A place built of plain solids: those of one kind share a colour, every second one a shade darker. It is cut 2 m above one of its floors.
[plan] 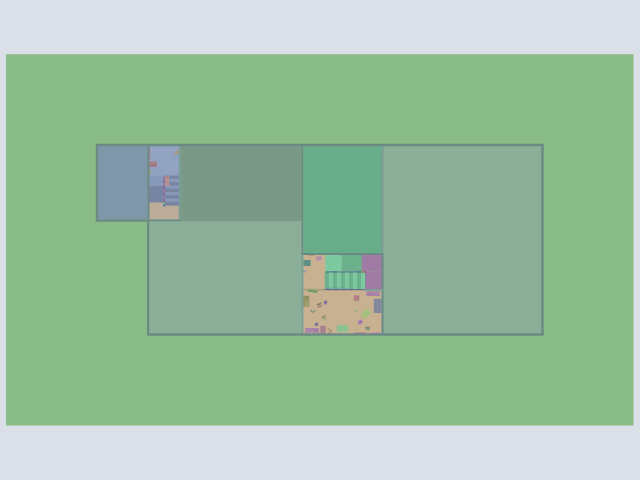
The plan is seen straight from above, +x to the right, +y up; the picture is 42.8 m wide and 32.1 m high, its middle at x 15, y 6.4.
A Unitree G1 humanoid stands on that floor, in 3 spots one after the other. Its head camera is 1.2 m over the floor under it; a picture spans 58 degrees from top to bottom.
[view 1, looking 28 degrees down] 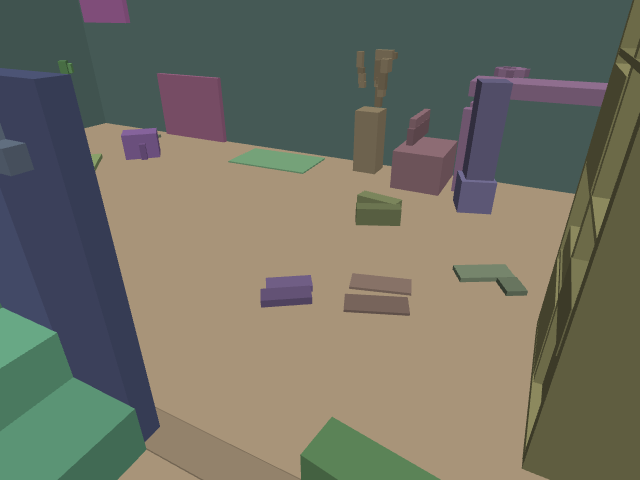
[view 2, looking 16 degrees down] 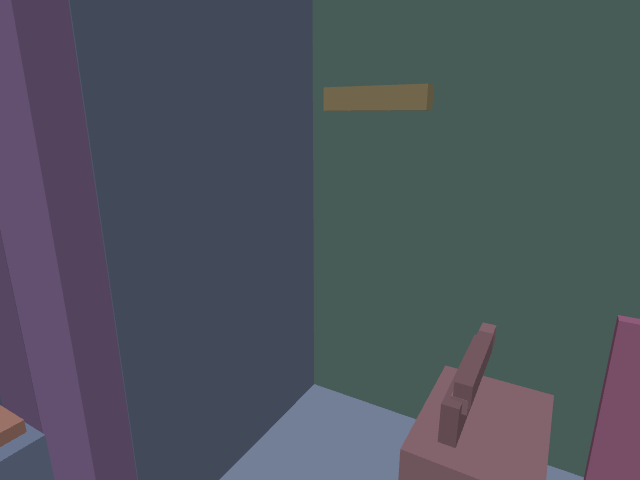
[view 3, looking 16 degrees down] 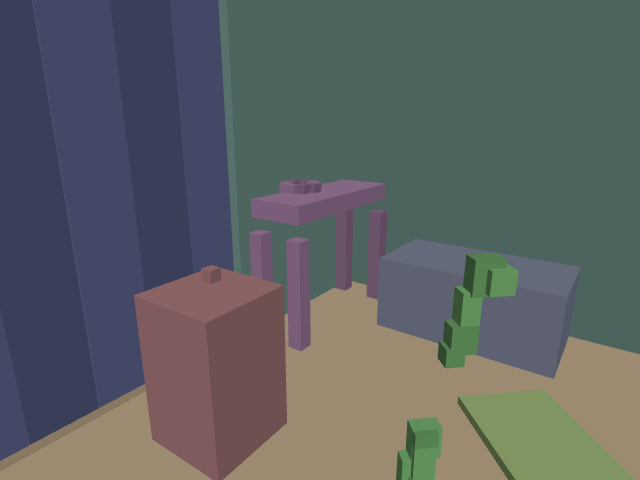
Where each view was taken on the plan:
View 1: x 14.45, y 3.67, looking -63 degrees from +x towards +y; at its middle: floor_vestibule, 2.55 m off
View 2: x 5.09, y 11.59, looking -150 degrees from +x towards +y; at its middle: wall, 1.81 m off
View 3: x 16.50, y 1.36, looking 36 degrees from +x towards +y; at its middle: wall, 2.90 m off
